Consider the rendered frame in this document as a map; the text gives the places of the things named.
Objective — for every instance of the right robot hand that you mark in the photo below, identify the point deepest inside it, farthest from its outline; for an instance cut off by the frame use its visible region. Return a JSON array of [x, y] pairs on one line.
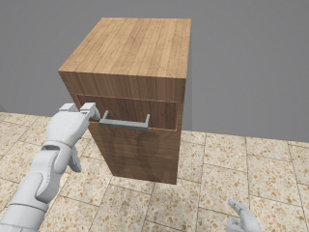
[[247, 221]]

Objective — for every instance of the handle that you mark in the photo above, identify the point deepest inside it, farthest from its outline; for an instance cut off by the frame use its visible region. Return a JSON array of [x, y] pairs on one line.
[[124, 124]]

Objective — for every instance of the drawer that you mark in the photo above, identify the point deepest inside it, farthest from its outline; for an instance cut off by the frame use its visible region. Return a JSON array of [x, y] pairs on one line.
[[163, 114]]

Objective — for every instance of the left robot hand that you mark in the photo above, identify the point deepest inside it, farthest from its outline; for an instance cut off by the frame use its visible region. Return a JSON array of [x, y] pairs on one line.
[[68, 126]]

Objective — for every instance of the robot left forearm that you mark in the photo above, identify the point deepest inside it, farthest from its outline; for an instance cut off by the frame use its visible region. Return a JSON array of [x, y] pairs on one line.
[[37, 189]]

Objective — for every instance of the cabinet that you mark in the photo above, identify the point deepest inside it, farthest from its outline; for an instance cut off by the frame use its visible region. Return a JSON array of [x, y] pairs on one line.
[[137, 58]]

